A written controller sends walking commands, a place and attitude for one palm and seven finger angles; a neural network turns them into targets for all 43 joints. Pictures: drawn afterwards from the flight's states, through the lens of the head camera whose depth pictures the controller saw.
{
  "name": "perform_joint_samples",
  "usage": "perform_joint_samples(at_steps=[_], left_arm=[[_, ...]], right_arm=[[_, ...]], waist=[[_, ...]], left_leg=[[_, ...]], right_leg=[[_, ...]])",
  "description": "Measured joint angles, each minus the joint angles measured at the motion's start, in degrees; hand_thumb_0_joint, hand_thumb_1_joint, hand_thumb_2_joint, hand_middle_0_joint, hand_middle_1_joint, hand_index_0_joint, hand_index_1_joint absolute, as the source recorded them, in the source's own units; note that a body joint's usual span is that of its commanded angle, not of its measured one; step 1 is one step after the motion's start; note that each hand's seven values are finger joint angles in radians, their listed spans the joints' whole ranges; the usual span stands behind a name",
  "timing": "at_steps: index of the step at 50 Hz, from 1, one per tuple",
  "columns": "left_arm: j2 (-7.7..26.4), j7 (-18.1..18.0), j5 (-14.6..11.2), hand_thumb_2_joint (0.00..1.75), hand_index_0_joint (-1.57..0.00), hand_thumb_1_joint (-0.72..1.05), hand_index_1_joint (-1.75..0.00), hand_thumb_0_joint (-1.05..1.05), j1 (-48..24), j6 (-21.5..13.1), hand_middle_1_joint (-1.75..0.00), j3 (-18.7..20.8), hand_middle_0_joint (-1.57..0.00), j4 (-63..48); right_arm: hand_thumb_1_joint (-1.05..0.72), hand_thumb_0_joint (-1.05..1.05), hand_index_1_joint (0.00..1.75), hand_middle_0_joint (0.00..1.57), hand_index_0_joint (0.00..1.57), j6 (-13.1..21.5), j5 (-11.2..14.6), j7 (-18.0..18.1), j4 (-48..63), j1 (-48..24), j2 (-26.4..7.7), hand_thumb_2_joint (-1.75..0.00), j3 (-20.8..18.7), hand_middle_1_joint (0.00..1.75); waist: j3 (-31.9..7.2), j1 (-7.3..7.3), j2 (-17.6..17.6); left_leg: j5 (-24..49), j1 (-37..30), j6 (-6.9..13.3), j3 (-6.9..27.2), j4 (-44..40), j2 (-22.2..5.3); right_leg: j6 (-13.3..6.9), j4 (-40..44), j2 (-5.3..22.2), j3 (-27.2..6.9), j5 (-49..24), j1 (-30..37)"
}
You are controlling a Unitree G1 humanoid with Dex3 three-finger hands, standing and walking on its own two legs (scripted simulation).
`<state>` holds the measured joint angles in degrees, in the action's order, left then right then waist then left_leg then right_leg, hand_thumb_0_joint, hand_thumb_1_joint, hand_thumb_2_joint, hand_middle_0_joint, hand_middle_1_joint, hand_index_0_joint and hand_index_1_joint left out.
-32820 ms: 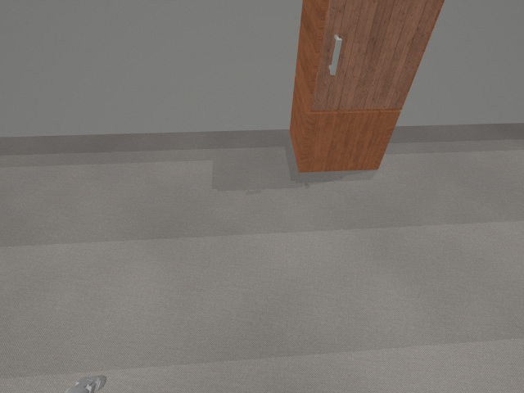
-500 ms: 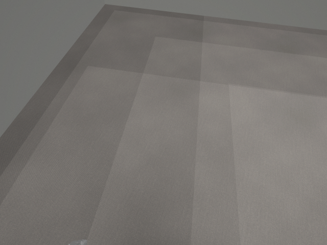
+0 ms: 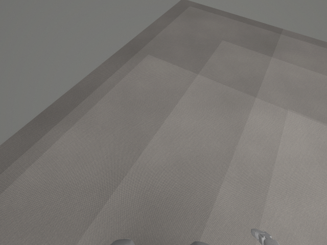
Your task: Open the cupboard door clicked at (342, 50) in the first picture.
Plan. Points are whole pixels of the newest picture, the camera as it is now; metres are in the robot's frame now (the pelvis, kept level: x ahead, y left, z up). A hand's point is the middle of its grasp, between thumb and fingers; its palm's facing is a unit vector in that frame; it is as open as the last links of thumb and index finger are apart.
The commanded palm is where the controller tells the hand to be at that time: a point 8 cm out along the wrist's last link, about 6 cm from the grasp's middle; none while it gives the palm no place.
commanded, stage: turn to face it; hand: left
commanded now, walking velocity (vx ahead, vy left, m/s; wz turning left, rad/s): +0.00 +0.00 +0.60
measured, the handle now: out of the picture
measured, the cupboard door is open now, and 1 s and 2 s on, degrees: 42 42 42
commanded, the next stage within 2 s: none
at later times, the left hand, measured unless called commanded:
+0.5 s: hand out of the picture +0.02 +0.16 -0.16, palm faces +0.33 -0.92 -0.22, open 7.4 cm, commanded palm none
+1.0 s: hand out of the picture -0.02 +0.10 -0.14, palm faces +0.58 -0.77 -0.25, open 7.4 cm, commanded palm none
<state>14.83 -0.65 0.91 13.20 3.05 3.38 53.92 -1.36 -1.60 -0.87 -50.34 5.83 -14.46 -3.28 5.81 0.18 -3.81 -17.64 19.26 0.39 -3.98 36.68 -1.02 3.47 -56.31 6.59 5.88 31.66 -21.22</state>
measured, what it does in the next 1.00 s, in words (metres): steps to the right, turning left: right foot, then left foot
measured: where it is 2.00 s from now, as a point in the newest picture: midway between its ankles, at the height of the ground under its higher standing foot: outside the picture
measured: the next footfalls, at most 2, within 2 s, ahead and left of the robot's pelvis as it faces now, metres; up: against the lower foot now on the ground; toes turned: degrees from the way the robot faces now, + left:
right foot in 0.20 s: +0.08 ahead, -0.17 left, +0.00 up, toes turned +5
left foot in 0.48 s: +0.01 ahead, +0.08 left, +0.00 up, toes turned +23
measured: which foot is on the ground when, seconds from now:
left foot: down 0.00-0.20, up 0.22-0.46, down 0.48-0.74, up 0.76-1.00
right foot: up 0.00-0.18, down 0.20-0.48, up 0.50-0.72, down 0.74-1.00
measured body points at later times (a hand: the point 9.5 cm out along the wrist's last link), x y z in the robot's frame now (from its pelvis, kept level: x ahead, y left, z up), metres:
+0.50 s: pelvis +0.01 -0.05 +0.00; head +0.06 -0.03 +0.45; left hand +0.00 +0.21 -0.15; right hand +0.20 -0.28 -0.13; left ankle -0.03 +0.06 -0.73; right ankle +0.04 -0.18 -0.71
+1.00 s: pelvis +0.04 -0.11 +0.02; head +0.08 -0.08 +0.47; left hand -0.05 +0.14 -0.12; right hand +0.28 -0.26 -0.12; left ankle -0.04 +0.00 -0.68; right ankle +0.09 -0.20 -0.72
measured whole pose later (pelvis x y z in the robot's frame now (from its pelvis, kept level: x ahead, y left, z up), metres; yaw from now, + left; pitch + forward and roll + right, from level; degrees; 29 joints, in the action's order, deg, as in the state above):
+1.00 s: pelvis +0.04 -0.11 +0.02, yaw +37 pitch +0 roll +3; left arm 12.4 -0.8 1.6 12.3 0.8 2.5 50.4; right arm -4.3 -0.9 -1.7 -52.1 7.0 -13.9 -4.2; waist 6.6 -0.3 -2.7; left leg -26.1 22.1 -3.5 -4.4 47.5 -1.0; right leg -0.2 -29.9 7.5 10.4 16.8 -12.6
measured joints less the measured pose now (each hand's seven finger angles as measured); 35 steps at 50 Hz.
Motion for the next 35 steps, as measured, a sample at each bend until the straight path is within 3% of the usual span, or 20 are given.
perform_joint_samples(at_steps=[2, 4, 9, 10, 12, 14, 16, 20, 23, 24, 26, 29, 32, 35], left_arm=[[0.6, -0.1, 0.1, 0.90, -0.20, 0.91, -0.29, 0.01, -1.3, 0.6, -0.30, 0.5, -0.20, -0.2], [0.7, 0.1, 0.0, 0.90, -0.20, 0.91, -0.29, 0.01, -2.7, 0.7, -0.30, 0.7, -0.20, -1.0], [0.4, 0.7, -0.2, 0.90, -0.20, 0.91, -0.29, 0.01, -3.8, -0.8, -0.30, 0.4, -0.20, -3.8], [0.8, 0.7, 0.1, 0.90, -0.20, 0.91, -0.29, 0.00, -3.3, -1.5, -0.30, 0.4, -0.20, -4.6], [-0.2, 0.2, 0.5, 0.90, -0.20, 0.91, -0.29, 0.00, -3.5, -2.0, -0.30, 0.1, -0.20, -4.6], [-1.3, 0.0, 0.7, 0.90, -0.20, 0.91, -0.29, 0.00, -3.0, -1.9, -0.30, -0.3, -0.20, -4.6], [-1.9, -0.2, 0.9, 0.90, -0.20, 0.91, -0.29, 0.00, -2.2, -1.6, -0.30, -0.5, -0.20, -4.4], [-2.2, 0.0, 1.0, 0.90, -0.20, 0.90, -0.29, 0.00, -1.1, -1.8, -0.30, -0.7, -0.20, -4.0], [-2.3, 0.4, 0.5, 0.90, -0.20, 0.90, -0.29, 0.00, -0.5, -1.9, -0.30, -0.8, -0.20, -3.7], [-2.5, 0.5, 0.2, 0.90, -0.20, 0.90, -0.30, 0.00, 0.0, -1.7, -0.30, -0.8, -0.20, -3.9], [-1.4, 0.5, 0.0, 0.90, -0.20, 0.90, -0.30, 0.00, -1.0, -0.5, -0.30, -0.6, -0.20, -3.1], [-0.2, 0.2, 0.1, 0.90, -0.20, 0.90, -0.29, 0.00, -2.9, 0.7, -0.30, 0.3, -0.20, -2.5], [-0.1, 0.4, -0.1, 0.90, -0.20, 0.91, -0.29, 0.01, -4.4, 0.7, -0.30, 0.4, -0.20, -2.9], [-0.2, 0.5, -0.4, 0.90, -0.20, 0.91, -0.29, 0.01, -5.0, -0.1, -0.30, 0.4, -0.20, -3.8]], right_arm=[[-0.91, 0.00, 0.30, 0.19, 0.20, 0.0, -0.2, 0.4, 0.0, 0.6, 0.8, -0.89, 0.5, 0.30], [-0.91, 0.00, 0.30, 0.20, 0.20, -0.4, -0.3, 0.7, -0.3, 1.1, 1.1, -0.89, 0.8, 0.30], [-0.91, 0.00, 0.30, 0.20, 0.21, -1.8, -0.2, 0.6, -1.1, 2.0, 1.0, -0.89, 0.6, 0.30], [-0.91, 0.00, 0.30, 0.20, 0.21, -2.2, 0.1, 0.5, -1.0, 2.4, 1.1, -0.89, 0.4, 0.30], [-0.91, 0.01, 0.30, 0.20, 0.21, -3.0, 0.4, 0.2, -1.5, 1.8, 0.3, -0.89, -0.5, 0.30], [-0.91, 0.01, 0.30, 0.20, 0.21, -3.4, 0.3, -0.2, -1.8, 1.7, -0.3, -0.89, -1.1, 0.30], [-0.91, 0.01, 0.30, 0.20, 0.20, -3.5, 0.3, -0.5, -2.0, 1.5, -0.3, -0.89, -1.4, 0.30], [-0.91, 0.01, 0.30, 0.19, 0.20, -2.9, 0.7, -0.9, -1.3, 1.5, 0.6, -0.89, -1.0, 0.30], [-0.91, 0.01, 0.30, 0.19, 0.20, -1.9, 0.7, -0.9, -0.7, 1.7, 0.4, -0.89, -0.6, 0.30], [-0.91, 0.01, 0.30, 0.19, 0.20, -1.4, 0.6, -1.0, -0.1, 2.2, -0.2, -0.89, -0.4, 0.30], [-0.91, 0.01, 0.30, 0.19, 0.20, -0.8, 0.3, -0.5, -0.3, 2.1, 0.6, -0.89, -0.5, 0.30], [-0.91, 0.00, 0.30, 0.20, 0.20, -0.5, -0.2, 0.2, -0.6, 3.0, 1.7, -0.89, 0.3, 0.30], [-0.91, 0.00, 0.30, 0.20, 0.20, -0.6, -0.3, 0.8, -1.2, 3.8, 1.8, -0.89, 0.5, 0.30], [-0.91, 0.00, 0.30, 0.20, 0.21, -1.1, -0.4, 0.9, -1.7, 4.3, 1.5, -0.89, 0.4, 0.30]], waist=[[0.3, 0.23, 0.3], [0.7, 0.34, 1.4], [0.5, 0.10, 4.7], [-0.2, 0.20, 4.1], [0.5, -0.03, 5.3], [0.6, -0.44, 5.6], [0.5, -0.69, 4.5], [0.3, -0.69, 1.3], [0.2, -0.70, 0.5], [-0.5, -0.82, 1.7], [-0.2, -0.95, 0.3], [0.2, -0.63, -0.2], [0.5, -0.66, 1.6], [0.4, -0.89, 3.5]], left_leg=[[0.1, -0.2, -0.8, 1.9, -0.6, -0.1], [1.3, -0.5, -1.8, 4.0, -1.9, -0.4], [1.7, 0.4, -3.7, 8.8, -1.4, -1.0], [-0.1, 1.6, -3.4, 8.9, 0.6, -0.3], [-8.3, 4.9, -2.7, 9.0, 10.8, 0.1], [-10.6, 7.6, -2.3, 7.1, 20.8, 0.4], [-10.9, 8.0, -2.8, 4.0, 24.2, 0.1], [-10.1, 3.4, -3.4, -0.2, 13.3, 0.1], [-2.7, -1.9, -2.9, -1.3, 0.0, 0.4], [2.0, -3.5, -1.6, -0.1, -4.3, -0.3], [0.3, -1.9, -0.4, 1.1, -1.9, 0.6], [-0.4, -1.4, -0.8, 3.3, -1.7, 0.7], [1.4, -1.7, -1.9, 6.1, -3.8, 0.3], [2.0, -1.6, -3.0, 8.5, -4.2, -0.1]], right_leg=[[0.6, -4.1, -1.0, -1.9, -0.5, -2.7], [0.8, -2.9, -1.6, -3.1, -1.7, -3.6], [0.4, 15.0, -3.1, -3.8, -8.1, 1.1], [-0.4, 20.0, -2.5, -4.2, -11.0, 2.3], [-1.9, 18.2, -2.3, -2.7, -13.1, 2.1], [-2.6, 18.9, -1.5, -1.0, -12.9, 3.4], [-2.8, 21.2, -0.5, -0.1, -13.6, 4.8], [-2.7, 24.1, 1.5, 1.9, -14.7, 6.3], [-2.0, 21.5, 2.5, 4.0, -12.9, 5.6], [-1.5, 18.9, 2.1, 4.9, -11.7, 4.3], [0.1, 8.9, 1.9, 1.6, -4.0, 0.4], [0.8, -1.3, -0.4, -2.0, -2.3, -3.9], [1.0, -0.5, -2.1, -3.4, -3.4, -4.5], [0.7, 8.8, -3.5, -3.9, -5.4, -1.4]])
